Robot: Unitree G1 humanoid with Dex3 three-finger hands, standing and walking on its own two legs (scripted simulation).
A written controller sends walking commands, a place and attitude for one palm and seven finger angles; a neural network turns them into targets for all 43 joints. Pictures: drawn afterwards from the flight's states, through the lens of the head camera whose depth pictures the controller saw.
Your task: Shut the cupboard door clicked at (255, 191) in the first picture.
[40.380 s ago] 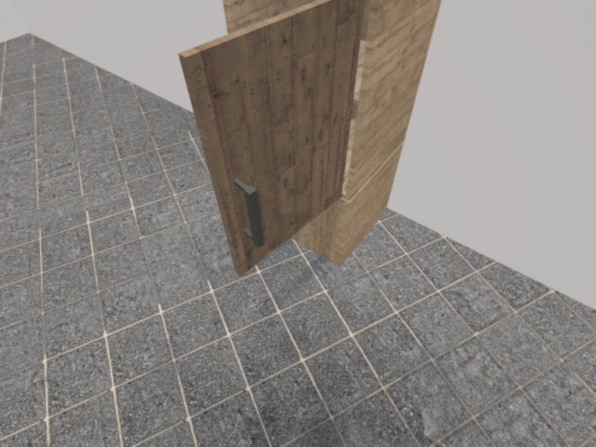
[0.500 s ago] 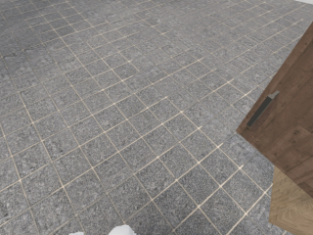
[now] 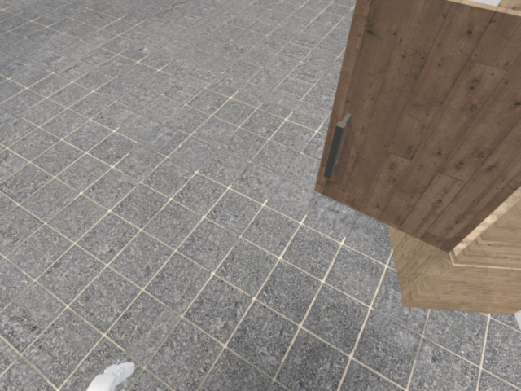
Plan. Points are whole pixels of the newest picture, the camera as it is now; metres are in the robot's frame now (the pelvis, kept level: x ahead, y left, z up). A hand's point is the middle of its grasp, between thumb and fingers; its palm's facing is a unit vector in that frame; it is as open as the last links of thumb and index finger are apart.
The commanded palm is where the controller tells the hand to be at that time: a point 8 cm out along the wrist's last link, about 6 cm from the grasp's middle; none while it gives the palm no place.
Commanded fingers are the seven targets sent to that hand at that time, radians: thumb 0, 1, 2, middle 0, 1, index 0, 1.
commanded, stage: turn to face it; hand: left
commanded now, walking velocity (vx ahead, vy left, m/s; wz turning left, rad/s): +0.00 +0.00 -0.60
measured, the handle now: (337, 147) +0.67 -0.17 -0.10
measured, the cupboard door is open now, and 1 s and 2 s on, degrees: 63 63 63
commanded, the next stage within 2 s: take the last steps up to it in 0.78 s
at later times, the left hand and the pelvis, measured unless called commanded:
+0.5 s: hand out of the picture +0.13 +0.19 -0.17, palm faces -0.19 -0.96 -0.21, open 7.3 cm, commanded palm none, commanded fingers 0.00 0.90 0.90 -0.20 -0.30 -0.20 -0.30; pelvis +0.04 +0.01 +0.00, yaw -15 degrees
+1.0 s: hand (205, 326) +0.24 +0.12 -0.15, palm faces -0.47 -0.84 -0.26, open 7.3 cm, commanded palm none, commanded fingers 0.00 0.90 0.90 -0.20 -0.30 -0.20 -0.30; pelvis +0.05 -0.01 +0.00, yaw -28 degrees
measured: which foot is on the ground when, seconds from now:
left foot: down 0.00-0.02, up 0.04-0.50, down 0.52-0.96, up 0.98-1.00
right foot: up 0.00-0.00, down 0.02-0.52, up 0.54-0.94, down 0.96-1.00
